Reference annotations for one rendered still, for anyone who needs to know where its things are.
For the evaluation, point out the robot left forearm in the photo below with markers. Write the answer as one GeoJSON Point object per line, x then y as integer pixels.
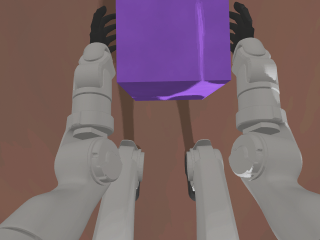
{"type": "Point", "coordinates": [91, 96]}

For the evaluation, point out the robot left thigh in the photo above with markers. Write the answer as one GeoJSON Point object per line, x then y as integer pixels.
{"type": "Point", "coordinates": [115, 220]}

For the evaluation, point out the right robot upper arm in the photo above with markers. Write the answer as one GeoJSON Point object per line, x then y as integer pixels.
{"type": "Point", "coordinates": [269, 166]}

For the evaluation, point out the left robot upper arm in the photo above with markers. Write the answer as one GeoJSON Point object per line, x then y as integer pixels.
{"type": "Point", "coordinates": [84, 170]}

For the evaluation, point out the robot right hand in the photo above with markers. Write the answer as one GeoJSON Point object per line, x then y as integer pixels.
{"type": "Point", "coordinates": [243, 29]}

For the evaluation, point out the robot left hand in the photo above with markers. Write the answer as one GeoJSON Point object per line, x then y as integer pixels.
{"type": "Point", "coordinates": [99, 32]}

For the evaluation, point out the carton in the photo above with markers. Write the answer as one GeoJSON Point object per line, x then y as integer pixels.
{"type": "Point", "coordinates": [172, 49]}

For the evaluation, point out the robot right forearm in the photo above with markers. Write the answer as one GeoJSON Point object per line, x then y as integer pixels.
{"type": "Point", "coordinates": [258, 94]}

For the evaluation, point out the left robot shin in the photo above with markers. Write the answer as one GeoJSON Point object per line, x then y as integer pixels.
{"type": "Point", "coordinates": [131, 144]}

